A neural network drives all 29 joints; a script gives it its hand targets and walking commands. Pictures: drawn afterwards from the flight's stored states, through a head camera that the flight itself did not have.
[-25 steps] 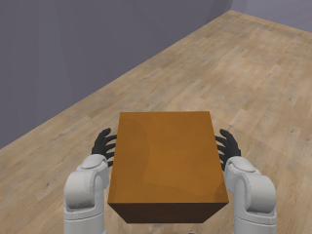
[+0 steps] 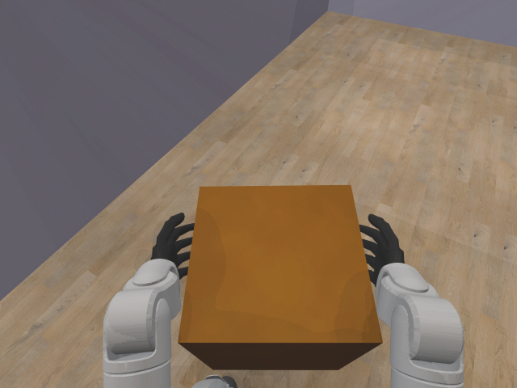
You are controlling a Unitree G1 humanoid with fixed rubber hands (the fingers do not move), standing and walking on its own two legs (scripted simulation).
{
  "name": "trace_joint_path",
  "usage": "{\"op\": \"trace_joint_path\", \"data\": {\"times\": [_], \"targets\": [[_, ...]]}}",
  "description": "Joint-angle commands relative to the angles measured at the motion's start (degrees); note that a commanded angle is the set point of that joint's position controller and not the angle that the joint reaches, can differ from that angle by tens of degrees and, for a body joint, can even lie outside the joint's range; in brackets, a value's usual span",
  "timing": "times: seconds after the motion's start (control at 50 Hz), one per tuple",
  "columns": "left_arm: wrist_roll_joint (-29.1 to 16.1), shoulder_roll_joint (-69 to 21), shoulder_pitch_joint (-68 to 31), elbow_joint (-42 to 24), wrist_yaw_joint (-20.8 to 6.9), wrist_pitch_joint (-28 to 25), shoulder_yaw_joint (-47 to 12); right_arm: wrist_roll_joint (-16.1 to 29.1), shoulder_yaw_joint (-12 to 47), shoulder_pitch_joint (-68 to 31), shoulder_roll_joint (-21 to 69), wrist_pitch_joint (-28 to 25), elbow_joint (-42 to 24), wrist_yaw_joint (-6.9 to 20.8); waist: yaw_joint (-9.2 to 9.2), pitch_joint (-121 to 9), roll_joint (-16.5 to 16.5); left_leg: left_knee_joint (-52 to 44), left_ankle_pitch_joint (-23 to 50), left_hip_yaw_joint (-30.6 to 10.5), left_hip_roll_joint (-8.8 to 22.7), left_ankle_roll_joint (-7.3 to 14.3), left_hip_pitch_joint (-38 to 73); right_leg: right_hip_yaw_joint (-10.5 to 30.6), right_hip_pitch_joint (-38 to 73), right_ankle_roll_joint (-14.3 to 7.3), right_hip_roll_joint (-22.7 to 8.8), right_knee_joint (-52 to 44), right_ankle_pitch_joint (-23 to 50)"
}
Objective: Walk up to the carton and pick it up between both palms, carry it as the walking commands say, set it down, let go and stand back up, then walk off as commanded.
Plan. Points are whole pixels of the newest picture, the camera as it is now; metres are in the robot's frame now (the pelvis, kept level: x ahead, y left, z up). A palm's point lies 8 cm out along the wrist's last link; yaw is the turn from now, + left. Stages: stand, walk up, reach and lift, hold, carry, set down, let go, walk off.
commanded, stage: carry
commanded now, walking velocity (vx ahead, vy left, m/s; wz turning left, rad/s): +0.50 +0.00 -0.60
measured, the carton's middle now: (275, 286) +0.27 +0.01 +0.02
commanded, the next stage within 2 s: none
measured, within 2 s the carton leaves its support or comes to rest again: neither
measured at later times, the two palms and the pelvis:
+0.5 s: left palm (273, 116) +0.61 +0.02 +0.08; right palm (426, 149) +0.51 -0.26 +0.09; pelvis +0.31 -0.04 -0.01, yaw -18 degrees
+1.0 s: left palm (360, 50) +0.92 -0.21 +0.08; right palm (479, 86) +0.75 -0.46 +0.08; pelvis +0.61 -0.18 +0.00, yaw -35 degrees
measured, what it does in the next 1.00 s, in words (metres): walks ahead, turning right: left foot, then right foot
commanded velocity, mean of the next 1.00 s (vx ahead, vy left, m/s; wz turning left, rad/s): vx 0.50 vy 0.00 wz -0.60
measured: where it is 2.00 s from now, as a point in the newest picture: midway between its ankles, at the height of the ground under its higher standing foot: (407, 216)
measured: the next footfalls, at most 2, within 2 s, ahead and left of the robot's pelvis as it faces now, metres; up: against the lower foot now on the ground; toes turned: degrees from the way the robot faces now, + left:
left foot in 0.04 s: +0.21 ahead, +0.13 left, +0.00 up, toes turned +6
right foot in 0.54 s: +0.46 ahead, -0.16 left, +0.00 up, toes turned -28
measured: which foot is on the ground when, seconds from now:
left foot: up 0.00-0.02, down 0.04-0.52, up 0.54-1.00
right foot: down 0.00-0.06, up 0.08-0.52, down 0.54-1.00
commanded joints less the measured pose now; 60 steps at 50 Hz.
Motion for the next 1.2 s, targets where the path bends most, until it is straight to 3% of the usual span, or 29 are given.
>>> {"op": "trace_joint_path", "data": {"times": [0.0,0.02,0.04,0.06,0.08,0.1,0.14,0.28,0.4,0.46,0.48,0.5,0.52,0.54,0.56,0.58,0.62,0.66,0.74,0.82,0.92,0.96,1.0,1.02,1.04,1.06,1.1,1.12,1.18], "targets": [[-22.41,-47.69,-23.79,-2.51,-14.82,1.21,-41.11,20.91,39.06,-20.84,49.59,1.27,1.02,13.02,-2.04,-12.75,-7.09,-7.67,2.01,5.21,-4.34,0.69,22.91,-0.01,-4.21,-2.21,-9.23,11.65,44.41],[-22.69,-47.34,-24.65,-2.60,-14.81,1.50,-41.44,20.58,38.13,-19.92,48.90,1.33,2.11,13.11,-3.43,-17.31,-1.60,-7.88,-1.27,0.85,0.09,1.50,38.58,-2.21,-14.73,-0.02,-6.68,23.90,34.34],[-23.14,-46.43,-25.39,-2.78,-14.94,2.01,-41.45,20.05,36.86,-19.35,47.96,1.47,3.32,12.99,-3.44,-22.40,11.60,-13.71,-11.36,-22.60,18.34,4.63,47.44,-5.25,-25.80,1.95,-1.33,41.13,11.22],[-24.01,-46.58,-26.19,-2.95,-14.88,2.39,-42.13,20.13,36.68,-19.86,49.26,1.24,4.94,13.07,-2.08,-22.03,20.58,-20.00,-9.27,-37.74,26.79,10.85,48.32,-2.66,-35.72,1.44,0.51,50.24,-5.63],[-23.47,-47.45,-27.26,-1.86,-14.98,2.25,-41.58,20.36,36.60,-20.83,51.52,1.17,4.72,13.19,-2.02,-20.64,14.40,-18.73,-9.44,-32.36,24.71,11.82,44.87,1.24,-35.29,-0.13,-5.35,53.98,-4.01],[-23.47,-49.01,-29.12,-1.54,-15.18,1.87,-41.38,20.89,37.14,-23.48,52.81,0.81,4.43,13.43,-2.22,-17.88,9.28,-18.90,-9.00,-25.61,21.83,11.10,41.21,0.51,-35.89,-0.47,-6.83,54.27,-1.53],[-23.83,-51.18,-30.32,-0.39,-15.18,0.97,-41.86,21.88,37.94,-25.28,54.64,0.11,4.07,13.89,-2.39,-13.37,4.94,-21.62,-8.47,-14.97,20.10,8.68,34.93,-0.03,-36.14,0.04,-9.83,48.30,2.31],[-19.86,-52.72,-24.26,1.33,-12.66,-0.81,-40.53,24.54,39.35,-25.19,52.00,-0.57,2.49,15.42,-3.34,-10.63,8.64,-21.64,7.32,4.30,16.97,6.28,39.22,-8.29,-38.83,1.03,-8.47,33.05,12.61],[-18.67,-51.19,-24.12,0.86,-12.05,0.16,-40.42,24.07,38.41,-25.26,48.91,0.81,1.57,15.90,-3.43,-4.72,10.23,-18.68,19.89,13.53,15.17,4.28,40.10,-15.72,-32.27,-0.16,-4.55,19.67,16.89],[-19.22,-50.51,-24.62,1.03,-12.26,0.93,-40.43,23.65,37.65,-25.48,47.99,1.79,1.35,15.63,-2.60,-6.27,13.60,-8.82,44.91,16.85,15.11,2.30,42.28,-19.07,-23.67,-1.82,0.15,17.56,15.09],[-19.62,-50.27,-25.07,1.39,-12.45,1.09,-40.49,23.27,37.39,-25.14,47.76,2.03,1.82,15.49,-2.31,-8.27,14.92,-1.51,50.31,17.57,14.75,1.58,42.64,-19.65,-18.88,-2.61,2.07,15.64,13.53],[-19.90,-50.50,-25.51,1.80,-12.73,1.18,-40.80,22.84,37.39,-25.07,47.66,2.11,2.43,15.38,-1.13,-11.64,13.26,10.78,48.69,18.78,13.36,-0.02,38.53,-18.70,-8.35,-3.70,3.77,9.97,15.02],[-20.03,-49.94,-25.20,1.67,-13.09,1.23,-40.82,22.13,37.41,-26.88,47.39,2.12,2.85,15.28,0.60,-13.01,7.37,25.86,29.69,15.56,11.75,-1.88,26.36,-8.17,2.38,-5.07,-0.54,7.29,13.51],[-20.06,-48.67,-26.79,2.07,-13.32,1.24,-40.25,21.53,38.05,-25.90,48.97,2.48,3.65,15.30,-2.50,-13.50,-8.36,39.45,-20.32,10.79,4.57,-4.42,7.51,18.46,12.00,-11.39,-16.82,6.84,25.51],[-20.27,-49.79,-25.72,3.58,-13.67,1.07,-39.32,21.04,36.79,-25.70,48.71,2.40,5.33,15.31,-1.17,-16.60,-10.30,47.88,-27.78,-0.49,-0.85,-4.90,-4.48,35.67,18.21,-18.12,-22.35,0.66,29.74],[-21.33,-51.28,-27.64,1.41,-14.16,0.76,-39.59,20.98,36.80,-25.38,50.39,1.66,6.29,15.01,-0.21,-14.74,-4.96,49.13,-25.46,-5.31,2.30,-3.13,-7.51,27.73,17.53,-17.43,-21.84,0.78,34.02],[-22.67,-55.23,-28.27,1.89,-14.99,0.12,-40.73,21.07,37.67,-26.90,53.69,0.39,5.57,14.69,-0.93,-13.26,0.79,40.04,-19.85,-7.30,5.48,-1.17,-3.31,17.01,7.43,-12.87,-18.74,2.27,38.77],[-24.60,-56.64,-29.26,-0.18,-15.52,-0.85,-42.01,20.98,38.54,-26.59,55.38,-0.89,3.86,14.12,-1.24,-14.03,-0.68,30.95,-16.27,-5.70,5.81,-0.73,1.21,11.58,2.50,-10.23,-16.15,-0.52,33.24],[-24.53,-54.56,-25.24,-2.33,-15.42,-1.58,-42.16,20.38,39.75,-22.34,55.36,-2.05,1.89,12.76,-0.83,-13.87,-3.39,20.42,-10.22,-3.24,3.79,-1.51,-2.82,9.90,5.87,-10.76,-14.52,-2.90,37.16],[-23.59,-51.45,-22.53,-3.06,-15.31,-1.40,-41.40,20.81,40.87,-21.86,53.80,-1.76,-0.27,12.48,-0.33,-12.04,-4.42,12.62,-2.49,-1.38,1.72,-1.93,-6.93,7.24,10.82,-8.97,-11.83,-1.24,49.18],[-22.81,-49.07,-21.79,-2.39,-15.07,-0.30,-40.65,21.59,41.13,-23.55,51.46,-0.16,-1.19,12.94,0.30,-8.48,-6.44,3.12,0.68,0.88,-1.57,-0.80,-4.03,7.23,11.13,-6.74,-10.54,0.51,55.98],[-22.46,-48.55,-22.05,-1.74,-14.92,0.25,-40.40,21.78,40.73,-23.80,50.50,0.60,-0.38,13.19,-0.02,-8.30,-7.74,-2.40,0.11,2.48,-3.66,0.48,3.71,5.89,8.50,-5.02,-9.85,3.82,61.86],[-22.35,-48.03,-23.22,-1.04,-14.85,0.51,-40.36,21.70,40.15,-22.33,49.95,0.92,1.35,13.37,-2.44,-14.22,-6.86,-8.81,2.83,4.51,-5.44,0.89,27.16,2.38,-2.04,-1.61,-7.70,18.09,60.60],[-22.99,-48.14,-24.75,-1.62,-14.94,0.57,-40.95,21.37,39.42,-21.81,49.63,0.76,1.48,13.35,-4.17,-19.51,-0.34,-10.02,0.10,-4.06,3.02,2.32,44.40,1.01,-15.76,0.26,-5.06,32.38,44.91],[-24.04,-47.97,-25.21,-2.35,-15.26,0.96,-41.45,20.90,38.15,-21.53,49.42,0.69,2.52,13.04,-2.92,-22.69,12.97,-13.05,5.60,-28.74,22.64,7.37,54.82,-2.65,-31.26,1.40,2.18,46.04,4.87],[-24.71,-48.09,-26.11,-2.30,-15.23,1.04,-42.10,20.71,37.49,-21.86,51.00,0.12,3.58,12.90,-1.87,-24.68,18.18,-15.20,9.92,-35.93,26.75,13.14,52.79,-0.52,-34.74,0.49,0.17,55.78,-4.58],[-24.13,-49.50,-28.73,-1.71,-15.30,0.46,-42.03,20.72,37.84,-22.45,53.57,-0.51,3.57,13.02,-2.57,-19.73,7.25,-15.73,8.77,-21.27,20.91,12.33,43.57,1.10,-33.42,-0.78,-6.15,56.19,-0.14],[-24.16,-50.18,-28.99,-1.49,-15.20,0.13,-42.36,21.04,38.02,-22.96,54.19,-0.70,3.36,13.17,-2.46,-16.86,4.48,-17.41,4.49,-16.55,19.82,10.93,39.98,0.98,-34.04,-0.51,-8.07,52.79,1.66],[-22.56,-51.54,-25.79,0.66,-14.68,-0.48,-41.86,22.32,38.84,-23.66,53.95,-1.11,2.85,13.87,-2.87,-12.56,7.29,-21.40,-0.09,-6.84,18.58,8.31,35.21,-3.01,-33.86,0.47,-8.48,41.19,1.46]]}}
